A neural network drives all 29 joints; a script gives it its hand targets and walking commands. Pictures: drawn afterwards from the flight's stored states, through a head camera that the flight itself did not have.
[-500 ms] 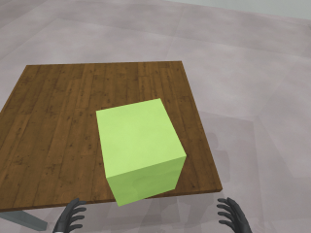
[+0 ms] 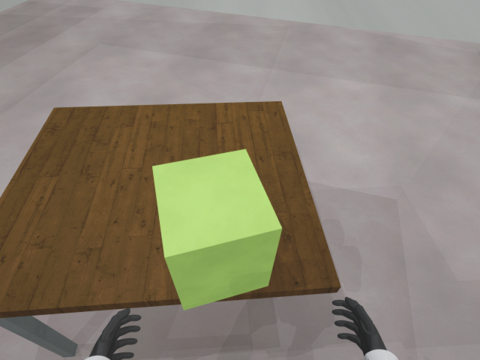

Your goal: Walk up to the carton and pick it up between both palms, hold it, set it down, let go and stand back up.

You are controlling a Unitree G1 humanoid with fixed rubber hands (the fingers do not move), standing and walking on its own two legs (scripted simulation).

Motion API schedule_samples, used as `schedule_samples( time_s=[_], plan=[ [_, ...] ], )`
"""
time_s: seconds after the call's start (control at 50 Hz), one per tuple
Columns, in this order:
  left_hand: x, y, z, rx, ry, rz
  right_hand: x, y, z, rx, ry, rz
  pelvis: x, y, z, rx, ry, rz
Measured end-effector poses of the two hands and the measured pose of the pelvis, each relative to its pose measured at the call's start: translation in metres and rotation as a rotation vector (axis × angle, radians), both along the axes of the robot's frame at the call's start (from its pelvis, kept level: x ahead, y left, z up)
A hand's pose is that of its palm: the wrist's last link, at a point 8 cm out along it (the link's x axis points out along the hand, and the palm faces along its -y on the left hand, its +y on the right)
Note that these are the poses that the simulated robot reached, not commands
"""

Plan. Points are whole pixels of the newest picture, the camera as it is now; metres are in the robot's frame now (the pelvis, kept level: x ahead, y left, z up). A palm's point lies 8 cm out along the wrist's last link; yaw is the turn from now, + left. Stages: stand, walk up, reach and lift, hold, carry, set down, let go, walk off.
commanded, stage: let go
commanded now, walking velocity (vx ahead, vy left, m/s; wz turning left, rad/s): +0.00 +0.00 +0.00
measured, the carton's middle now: (214, 230) +0.39 +0.06 -0.07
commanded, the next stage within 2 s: stand in 0.54 s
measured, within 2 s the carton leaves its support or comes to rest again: neither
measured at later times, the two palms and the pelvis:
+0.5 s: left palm (108, 353) +0.15 +0.22 -0.08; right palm (372, 359) +0.15 -0.22 -0.08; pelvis -0.01 +0.01 +0.00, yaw -1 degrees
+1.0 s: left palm out of the picture +0.06 +0.24 -0.14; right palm out of the picture +0.01 -0.22 -0.14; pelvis +0.01 +0.02 -0.01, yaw -2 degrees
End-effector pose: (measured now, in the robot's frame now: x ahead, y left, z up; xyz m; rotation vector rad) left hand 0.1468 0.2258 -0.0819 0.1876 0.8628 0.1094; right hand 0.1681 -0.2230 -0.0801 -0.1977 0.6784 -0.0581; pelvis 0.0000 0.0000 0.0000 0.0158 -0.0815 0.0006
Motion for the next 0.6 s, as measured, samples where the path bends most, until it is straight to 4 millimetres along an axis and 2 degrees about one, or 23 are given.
schedule_samples(
  time_s=[0.18,0.6],
  plan=[
    [-0.006,-0.002,-0.001,-0.002,-0.007,-0.001,-0.007,0.003,-0.002,0.006,0.006,-0.002,-0.006,-0.001,-0.002,0.002,-0.018,0.003],
    [0.008,-0.004,-0.002,-0.009,-0.032,-0.047,-0.021,0.003,-0.003,0.001,0.044,-0.050,-0.007,0.008,-0.003,-0.007,-0.008,-0.016]
  ],
)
